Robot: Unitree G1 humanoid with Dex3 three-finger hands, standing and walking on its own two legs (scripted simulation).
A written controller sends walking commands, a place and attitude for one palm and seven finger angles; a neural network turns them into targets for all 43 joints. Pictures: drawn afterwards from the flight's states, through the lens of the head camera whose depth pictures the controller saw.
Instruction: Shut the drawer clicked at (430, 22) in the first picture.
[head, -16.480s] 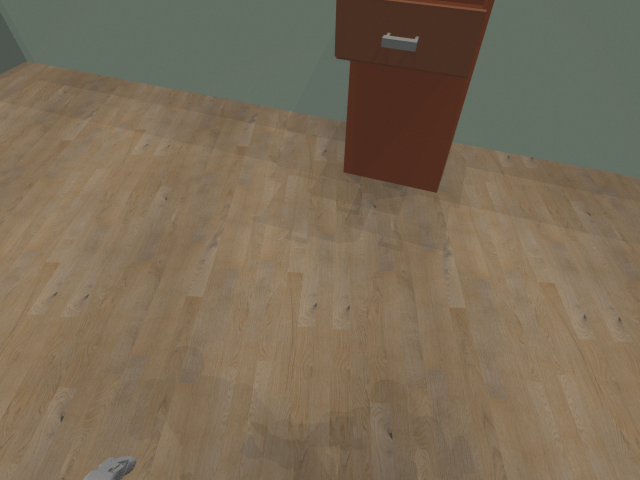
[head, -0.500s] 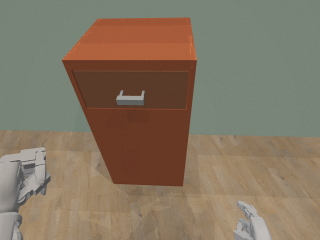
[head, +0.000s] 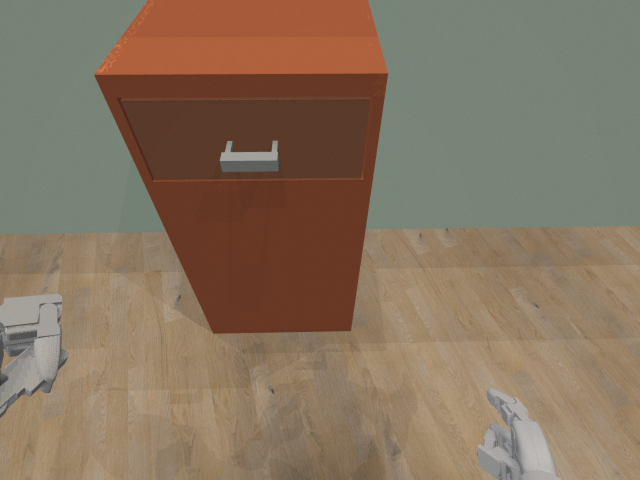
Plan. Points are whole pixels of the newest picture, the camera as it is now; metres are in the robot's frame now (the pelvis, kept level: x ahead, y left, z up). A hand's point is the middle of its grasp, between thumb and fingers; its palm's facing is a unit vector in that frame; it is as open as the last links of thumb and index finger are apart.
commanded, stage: step back with the hand held close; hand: left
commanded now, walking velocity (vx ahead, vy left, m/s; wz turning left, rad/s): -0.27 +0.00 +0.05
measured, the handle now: (251, 153) +0.64 +0.18 +0.02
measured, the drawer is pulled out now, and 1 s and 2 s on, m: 0.00 0.00 0.00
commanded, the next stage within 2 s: stop stepping back and stand still in 1.06 s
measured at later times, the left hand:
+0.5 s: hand (4, 426) +0.13 +0.25 +0.16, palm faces +0.37 -0.76 -0.53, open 3.2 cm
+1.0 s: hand out of the picture +0.04 +0.24 +0.17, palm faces +0.40 -0.82 -0.40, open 3.2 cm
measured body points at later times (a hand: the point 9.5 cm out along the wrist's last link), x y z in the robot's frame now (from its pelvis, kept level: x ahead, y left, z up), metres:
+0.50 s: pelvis -0.06 +0.00 -0.01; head -0.04 +0.02 +0.44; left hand +0.11 +0.29 +0.19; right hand +0.10 -0.24 -0.09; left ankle +0.04 +0.05 -0.74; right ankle -0.09 -0.14 -0.72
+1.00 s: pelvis -0.13 -0.01 -0.01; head -0.16 +0.01 +0.44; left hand +0.01 +0.28 +0.19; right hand +0.03 -0.27 -0.07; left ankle -0.07 +0.06 -0.74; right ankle -0.21 -0.13 -0.74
